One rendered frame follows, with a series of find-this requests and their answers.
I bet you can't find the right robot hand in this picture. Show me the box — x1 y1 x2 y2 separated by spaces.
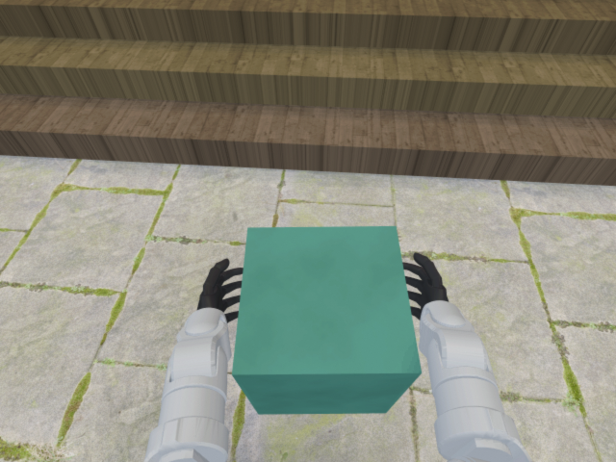
402 252 449 320

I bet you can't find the carton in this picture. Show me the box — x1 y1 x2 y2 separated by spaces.
232 226 422 415

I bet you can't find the right robot forearm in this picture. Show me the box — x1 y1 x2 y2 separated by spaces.
419 300 532 462

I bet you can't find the left robot forearm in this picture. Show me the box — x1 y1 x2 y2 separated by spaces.
143 308 232 462

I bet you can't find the left robot hand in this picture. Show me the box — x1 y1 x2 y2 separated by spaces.
196 259 244 323

